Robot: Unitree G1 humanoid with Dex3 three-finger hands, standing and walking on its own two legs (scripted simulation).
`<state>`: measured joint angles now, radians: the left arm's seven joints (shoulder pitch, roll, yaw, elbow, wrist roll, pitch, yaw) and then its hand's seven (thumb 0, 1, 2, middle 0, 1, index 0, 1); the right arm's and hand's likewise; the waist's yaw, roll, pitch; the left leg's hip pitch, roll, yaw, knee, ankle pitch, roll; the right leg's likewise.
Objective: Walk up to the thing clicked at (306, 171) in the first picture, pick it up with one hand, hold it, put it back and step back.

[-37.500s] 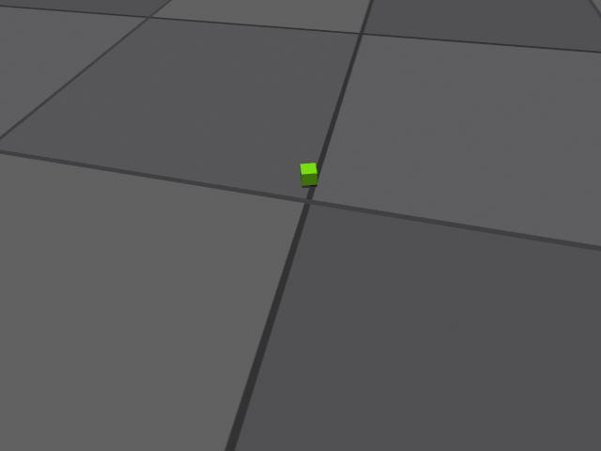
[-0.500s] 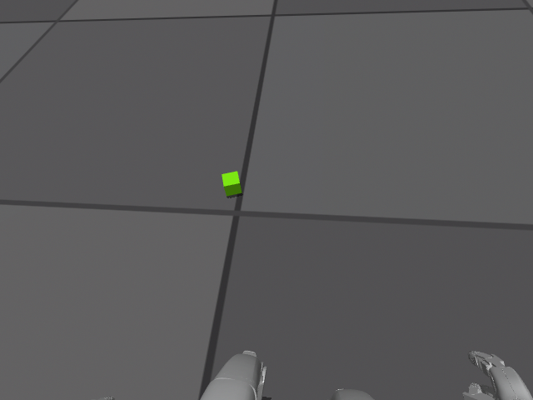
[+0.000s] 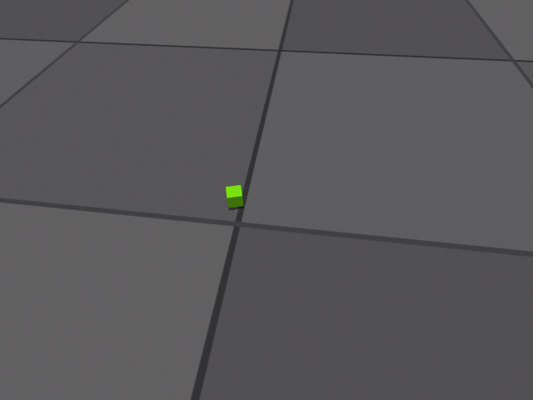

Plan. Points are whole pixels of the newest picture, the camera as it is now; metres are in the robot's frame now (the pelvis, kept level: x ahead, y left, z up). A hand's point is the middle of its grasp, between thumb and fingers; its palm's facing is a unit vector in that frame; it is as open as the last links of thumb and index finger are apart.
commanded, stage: step back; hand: left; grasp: from above
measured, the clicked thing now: (234, 196) +1.12 +0.21 -0.73
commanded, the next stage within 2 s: stand in 0.62 s
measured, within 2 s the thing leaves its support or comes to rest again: neither
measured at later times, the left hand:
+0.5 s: hand out of the picture +0.12 +0.30 -0.16, palm faces +0.02 -0.93 -0.37, open 7.4 cm
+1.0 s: hand out of the picture +0.14 +0.27 -0.13, palm faces -0.03 -0.94 -0.34, open 7.4 cm
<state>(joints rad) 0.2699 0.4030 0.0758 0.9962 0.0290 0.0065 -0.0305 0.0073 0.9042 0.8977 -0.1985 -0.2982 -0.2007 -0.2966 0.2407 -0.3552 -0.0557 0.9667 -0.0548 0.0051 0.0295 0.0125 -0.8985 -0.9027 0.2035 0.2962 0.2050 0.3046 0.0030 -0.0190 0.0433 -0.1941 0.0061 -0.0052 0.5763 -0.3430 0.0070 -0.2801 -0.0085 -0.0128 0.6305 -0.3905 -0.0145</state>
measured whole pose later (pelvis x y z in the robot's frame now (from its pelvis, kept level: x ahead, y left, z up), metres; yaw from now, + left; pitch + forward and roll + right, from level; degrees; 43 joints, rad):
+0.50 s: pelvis +0.05 +0.03 +0.00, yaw +1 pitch -2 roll +0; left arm 0.16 0.40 0.04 0.98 0.00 0.01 0.00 0.01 0.90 0.90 -0.20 -0.30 -0.20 -0.30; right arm 0.12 -0.32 -0.03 1.00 -0.04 -0.01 0.01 0.01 -0.90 -0.90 0.20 0.30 0.20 0.30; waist 0.02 -0.02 0.11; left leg -0.32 0.03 0.02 0.62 -0.27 0.00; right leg -0.25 -0.02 0.01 0.70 -0.46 -0.02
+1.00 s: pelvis +0.05 +0.02 +0.02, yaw +0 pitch -4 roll +0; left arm 0.09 0.35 0.00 1.12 0.01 -0.02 -0.01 0.00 0.90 0.90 -0.20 -0.30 -0.20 -0.30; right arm 0.07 -0.35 -0.01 1.12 -0.01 -0.02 0.02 0.01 -0.90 -0.90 0.20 0.30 0.20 0.30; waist -0.01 0.02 0.07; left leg -0.17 0.05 0.02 0.38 -0.15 -0.03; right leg -0.07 -0.01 -0.01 0.37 -0.24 0.01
